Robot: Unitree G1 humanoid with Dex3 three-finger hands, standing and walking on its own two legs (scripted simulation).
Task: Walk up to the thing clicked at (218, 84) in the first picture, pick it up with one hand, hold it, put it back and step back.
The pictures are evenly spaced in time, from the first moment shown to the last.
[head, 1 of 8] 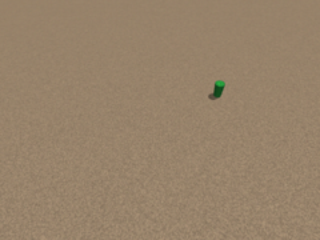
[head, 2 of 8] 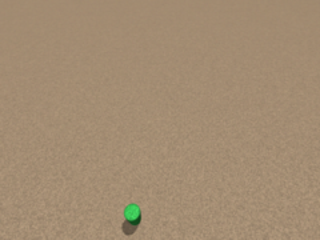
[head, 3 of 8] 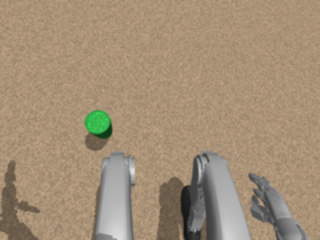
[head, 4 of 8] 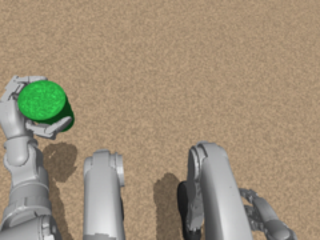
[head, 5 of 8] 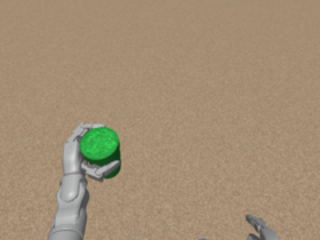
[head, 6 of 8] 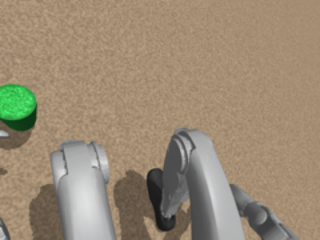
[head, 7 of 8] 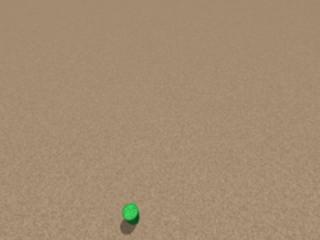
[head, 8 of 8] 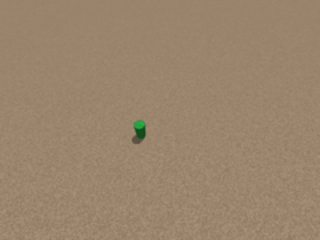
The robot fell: no
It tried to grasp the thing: yes
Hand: left
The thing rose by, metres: 0.68
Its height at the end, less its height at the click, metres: +0.00
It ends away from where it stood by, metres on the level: 0.02
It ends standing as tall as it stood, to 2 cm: yes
